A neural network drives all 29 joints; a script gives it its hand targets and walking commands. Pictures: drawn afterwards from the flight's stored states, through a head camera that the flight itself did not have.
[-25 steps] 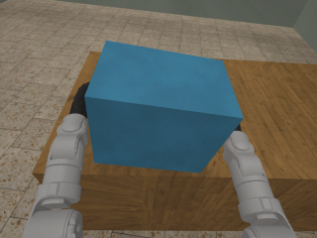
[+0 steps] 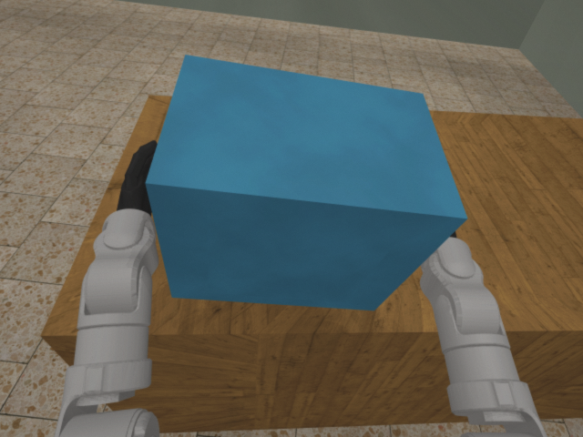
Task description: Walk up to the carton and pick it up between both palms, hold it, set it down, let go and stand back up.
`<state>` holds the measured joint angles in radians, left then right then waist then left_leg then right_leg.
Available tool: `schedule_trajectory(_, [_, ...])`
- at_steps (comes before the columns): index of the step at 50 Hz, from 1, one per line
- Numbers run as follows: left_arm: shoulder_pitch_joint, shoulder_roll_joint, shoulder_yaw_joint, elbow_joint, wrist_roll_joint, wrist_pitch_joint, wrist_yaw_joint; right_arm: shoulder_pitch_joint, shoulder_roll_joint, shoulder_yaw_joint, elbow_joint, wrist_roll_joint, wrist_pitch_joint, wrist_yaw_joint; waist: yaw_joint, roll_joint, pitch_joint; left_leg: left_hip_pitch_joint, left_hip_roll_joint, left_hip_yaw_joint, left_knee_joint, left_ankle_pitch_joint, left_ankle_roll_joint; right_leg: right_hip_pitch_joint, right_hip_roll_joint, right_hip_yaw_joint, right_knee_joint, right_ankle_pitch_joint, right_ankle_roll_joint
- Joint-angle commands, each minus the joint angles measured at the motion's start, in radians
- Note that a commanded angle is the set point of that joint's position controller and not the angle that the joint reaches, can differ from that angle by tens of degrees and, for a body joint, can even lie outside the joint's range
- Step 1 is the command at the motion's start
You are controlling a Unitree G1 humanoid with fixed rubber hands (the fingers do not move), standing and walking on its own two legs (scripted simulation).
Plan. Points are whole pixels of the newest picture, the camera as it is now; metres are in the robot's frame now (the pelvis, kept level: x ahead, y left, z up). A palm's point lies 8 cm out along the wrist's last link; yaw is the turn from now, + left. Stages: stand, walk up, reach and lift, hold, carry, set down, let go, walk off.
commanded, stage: reach and lift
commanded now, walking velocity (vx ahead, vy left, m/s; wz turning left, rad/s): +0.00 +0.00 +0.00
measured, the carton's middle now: (292, 199) +0.38 -0.01 +0.16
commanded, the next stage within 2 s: hold in 0.74 s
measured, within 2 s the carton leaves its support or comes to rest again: neither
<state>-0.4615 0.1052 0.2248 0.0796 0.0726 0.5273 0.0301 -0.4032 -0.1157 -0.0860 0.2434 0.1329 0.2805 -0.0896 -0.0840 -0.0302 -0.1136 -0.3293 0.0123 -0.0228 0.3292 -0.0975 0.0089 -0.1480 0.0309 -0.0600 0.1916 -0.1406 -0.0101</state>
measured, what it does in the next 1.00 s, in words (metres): stands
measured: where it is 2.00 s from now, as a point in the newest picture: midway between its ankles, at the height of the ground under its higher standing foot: outside the picture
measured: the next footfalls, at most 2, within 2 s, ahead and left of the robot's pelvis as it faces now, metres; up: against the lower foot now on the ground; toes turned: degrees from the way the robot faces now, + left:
none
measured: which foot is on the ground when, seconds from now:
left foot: down 0.00-1.00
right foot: down 0.00-1.00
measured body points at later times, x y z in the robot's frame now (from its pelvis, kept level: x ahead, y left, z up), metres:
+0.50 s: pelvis +0.00 -0.01 +0.00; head +0.00 +0.02 +0.45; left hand +0.38 +0.18 +0.16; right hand +0.36 -0.20 +0.16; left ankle +0.04 +0.11 -0.75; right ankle -0.03 -0.11 -0.75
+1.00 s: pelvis -0.03 -0.01 +0.00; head -0.07 +0.01 +0.45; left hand +0.34 +0.19 +0.20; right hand +0.33 -0.19 +0.19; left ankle +0.04 +0.11 -0.75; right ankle -0.03 -0.11 -0.75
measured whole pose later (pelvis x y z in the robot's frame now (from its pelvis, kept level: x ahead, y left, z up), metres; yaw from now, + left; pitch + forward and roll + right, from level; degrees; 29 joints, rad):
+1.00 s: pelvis -0.03 -0.01 +0.00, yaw -1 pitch -2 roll -1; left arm -0.59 0.12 0.31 0.07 0.14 0.81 -0.02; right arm -0.58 -0.15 -0.06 0.31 0.18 0.54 -0.11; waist -0.06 -0.02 -0.08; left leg -0.21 0.03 -0.01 0.29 -0.05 -0.01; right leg -0.07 0.05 -0.04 0.22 -0.13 -0.03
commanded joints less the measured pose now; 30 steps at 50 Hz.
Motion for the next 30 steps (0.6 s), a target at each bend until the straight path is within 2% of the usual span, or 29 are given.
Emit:
schedule_trajectory(1, [-0.573, -0.412, -0.448, -0.17, -0.081, -0.017, -0.164, -0.756, 0.319, 0.393, -0.276, 0.07, -0.019, 0.069, -0.011, 0.076, -0.344, 0.427, -0.021, -0.026, 0.014, 0.216, -0.004, 0.049, 0.006, -0.01, 0.012, 0.367, 0.041])
schedule_trajectory(2, [-0.57, -0.406, -0.429, -0.139, -0.08, -0.002, -0.172, -0.763, 0.308, 0.368, -0.272, 0.073, -0.002, 0.067, -0.023, 0.06, -0.325, 0.435, -0.014, -0.03, -0.002, 0.179, -0.005, 0.041, 0.0, -0.003, 0.008, 0.336, 0.044])
schedule_trajectory(3, [-0.587, -0.405, -0.428, -0.158, -0.086, 0.005, -0.177, -0.766, 0.301, 0.359, -0.26, 0.084, 0.01, 0.065, -0.013, 0.069, -0.304, 0.43, -0.01, -0.034, -0.008, 0.171, -0.008, 0.032, 0.002, -0.003, 0.003, 0.324, 0.042])
schedule_trajectory(4, [-0.597, -0.407, -0.437, -0.161, -0.084, 0.01, -0.179, -0.77, 0.301, 0.352, -0.268, 0.08, 0.017, 0.063, -0.026, 0.057, -0.328, 0.44, -0.01, -0.029, -0.01, 0.172, -0.009, 0.024, 0.007, -0.004, -0.003, 0.315, 0.041])
schedule_trajectory(5, [-0.609, -0.42, -0.452, -0.193, -0.1, 0.01, -0.177, -0.785, 0.321, 0.361, -0.287, 0.085, 0.02, 0.064, -0.027, 0.051, -0.356, 0.459, -0.008, -0.027, -0.009, 0.187, -0.019, 0.004, 0.014, -0.017, -0.01, 0.303, 0.034])
schedule_trajectory(6, [-0.653, -0.438, -0.471, -0.233, -0.113, 0.004, -0.171, -0.823, 0.339, 0.359, -0.315, 0.099, 0.015, 0.07, -0.029, 0.087, -0.407, 0.504, -0.007, -0.034, 0.001, 0.228, -0.028, -0.017, 0.018, -0.018, -0.007, 0.306, 0.032])
schedule_trajectory(8, [-0.716, -0.474, -0.528, -0.335, -0.143, -0.022, -0.15, -0.863, 0.359, 0.378, -0.405, 0.108, -0.002, 0.08, -0.036, 0.108, -0.589, 0.58, -0.003, -0.023, 0.035, 0.321, -0.033, -0.047, 0.029, -0.015, 0.006, 0.352, 0.019])
schedule_trajectory(9, [-0.762, -0.459, -0.555, -0.382, -0.155, -0.042, -0.138, -0.876, 0.375, 0.41, -0.431, 0.113, -0.009, 0.083, -0.027, 0.119, -0.653, 0.61, -0.006, -0.025, 0.043, 0.375, -0.031, -0.04, 0.035, -0.013, 0.007, 0.383, 0.019])
schedule_trajectory(10, [-0.755, -0.49, -0.567, -0.399, -0.163, -0.054, -0.131, -0.887, 0.384, 0.42, -0.475, 0.116, -0.02, 0.085, -0.03, 0.122, -0.71, 0.661, -0.005, -0.028, 0.062, 0.438, -0.032, -0.044, 0.042, -0.016, 0.009, 0.432, 0.015])
schedule_trajectory(11, [-0.76, -0.487, -0.592, -0.432, -0.174, -0.063, -0.124, -0.891, 0.39, 0.442, -0.501, 0.123, -0.024, 0.083, -0.019, 0.128, -0.739, 0.666, -0.006, -0.03, 0.082, 0.493, -0.03, -0.033, 0.047, -0.008, 0.018, 0.464, 0.011])
schedule_trajectory(12, [-0.757, -0.491, -0.591, -0.447, -0.17, -0.064, -0.123, -0.887, 0.394, 0.449, -0.514, 0.129, -0.025, 0.081, -0.021, 0.136, -0.751, 0.663, -0.007, -0.02, 0.096, 0.529, -0.031, -0.029, 0.049, -0.01, 0.016, 0.509, 0.019])
schedule_trajectory(13, [-0.745, -0.486, -0.589, -0.431, -0.157, -0.06, -0.121, -0.903, 0.396, 0.469, -0.544, 0.12, -0.03, 0.079, -0.001, 0.121, -0.775, 0.682, -0.004, -0.016, 0.102, 0.53, -0.024, -0.023, 0.051, -0.015, 0.017, 0.515, 0.024])
schedule_trajectory(14, [-0.729, -0.466, -0.576, -0.434, -0.165, -0.062, -0.123, -0.874, 0.397, 0.48, -0.542, 0.123, -0.029, 0.077, 0.01, 0.112, -0.771, 0.656, -0.011, -0.014, 0.097, 0.514, -0.017, 0.007, 0.047, -0.016, 0.013, 0.535, 0.029])
schedule_trajectory(15, [-0.728, -0.48, -0.587, -0.447, -0.17, -0.062, -0.124, -0.875, 0.402, 0.489, -0.55, 0.125, -0.029, 0.074, -0.002, 0.102, -0.764, 0.646, -0.012, -0.02, 0.1, 0.501, -0.015, 0.008, 0.048, -0.008, 0.029, 0.544, 0.032])
schedule_trajectory(16, [-0.73, -0.466, -0.572, -0.446, -0.161, -0.059, -0.125, -0.863, 0.404, 0.489, -0.55, 0.127, -0.023, 0.073, 0.01, 0.102, -0.752, 0.624, -0.017, -0.014, 0.102, 0.482, -0.008, 0.033, 0.042, -0.005, 0.041, 0.556, 0.033])
schedule_trajectory(17, [-0.728, -0.457, -0.562, -0.44, -0.154, -0.05, -0.13, -0.861, 0.396, 0.491, -0.526, 0.128, -0.014, 0.068, 0.008, 0.103, -0.714, 0.588, -0.02, -0.01, 0.09, 0.463, -0.005, 0.051, 0.041, -0.013, 0.041, 0.558, 0.041])
schedule_trajectory(19, [-0.688, -0.44, -0.538, -0.401, -0.149, -0.02, -0.139, -0.842, 0.377, 0.488, -0.507, 0.126, 0.014, 0.061, 0.008, 0.081, -0.66, 0.562, -0.014, -0.018, 0.066, 0.425, 0.004, 0.043, 0.033, -0.002, 0.042, 0.539, 0.047])
schedule_trajectory(20, [-0.684, -0.415, -0.507, -0.38, -0.137, 0.0, -0.15, -0.815, 0.354, 0.466, -0.455, 0.122, 0.03, 0.056, -0.006, 0.069, -0.603, 0.534, -0.021, -0.016, 0.066, 0.405, 0.002, 0.051, 0.034, -0.002, 0.052, 0.532, 0.046])
schedule_trajectory(21, [-0.66, -0.395, -0.484, -0.342, -0.122, 0.023, -0.16, -0.807, 0.332, 0.44, -0.429, 0.115, 0.043, 0.05, -0.002, 0.095, -0.562, 0.508, -0.024, -0.016, 0.055, 0.343, 0.007, 0.059, 0.022, -0.007, 0.047, 0.495, 0.051])
schedule_trajectory(22, [-0.641, -0.383, -0.466, -0.316, -0.12, 0.038, -0.166, -0.816, 0.309, 0.431, -0.415, 0.125, 0.057, 0.046, -0.003, 0.085, -0.517, 0.483, -0.022, -0.013, 0.035, 0.288, 0.012, 0.057, 0.018, -0.01, 0.039, 0.462, 0.059])
schedule_trajectory(23, [-0.648, -0.377, -0.452, -0.287, -0.123, 0.047, -0.172, -0.824, 0.3, 0.424, -0.373, 0.135, 0.069, 0.041, 0.006, 0.068, -0.466, 0.439, -0.026, -0.014, 0.023, 0.228, 0.012, 0.064, 0.007, -0.01, 0.04, 0.411, 0.051])
schedule_trajectory(25, [-0.642, -0.378, -0.427, -0.247, -0.114, 0.067, -0.183, -0.828, 0.302, 0.4, -0.361, 0.138, 0.093, 0.031, -0.001, 0.074, -0.396, 0.405, -0.022, -0.016, -0.001, 0.194, 0.016, 0.058, 0.004, -0.008, 0.032, 0.393, 0.058])
schedule_trajectory(26, [-0.646, -0.38, -0.403, -0.23, -0.112, 0.076, -0.19, -0.852, 0.31, 0.397, -0.347, 0.135, 0.102, 0.028, -0.004, 0.04, -0.399, 0.417, -0.022, -0.016, -0.015, 0.174, 0.022, 0.06, 0.0, -0.008, 0.026, 0.405, 0.072])
schedule_trajectory(27, [-0.68, -0.385, -0.394, -0.241, -0.099, 0.078, -0.197, -0.869, 0.325, 0.394, -0.325, 0.144, 0.107, 0.028, 0.003, 0.05, -0.379, 0.402, -0.03, -0.01, -0.023, 0.18, 0.021, 0.082, 0.01, -0.008, 0.029, 0.397, 0.066])
schedule_trajectory(28, [-0.682, -0.377, -0.394, -0.256, -0.096, 0.083, -0.201, -0.857, 0.324, 0.382, -0.313, 0.152, 0.111, 0.026, -0.003, 0.073, -0.389, 0.404, -0.033, -0.007, -0.025, 0.17, 0.014, 0.093, 0.005, -0.005, 0.03, 0.39, 0.062])
schedule_trajectory(29, [-0.7, -0.383, -0.409, -0.275, -0.109, 0.078, -0.201, -0.867, 0.335, 0.383, -0.328, 0.155, 0.112, 0.029, -0.001, 0.074, -0.428, 0.423, -0.029, -0.001, -0.027, 0.194, 0.008, 0.087, 0.014, -0.017, 0.022, 0.378, 0.058])
schedule_trajectory(30, [-0.695, -0.418, -0.49, -0.489, -0.111, 0.093, -0.193, -0.826, 0.32, 0.397, -0.435, 0.169, 0.106, 0.034, -0.046, 0.123, -0.609, 0.652, -0.026, -0.014, 0.029, 0.479, -0.023, 0.135, 0.038, -0.002, 0.026, 0.545, 0.044])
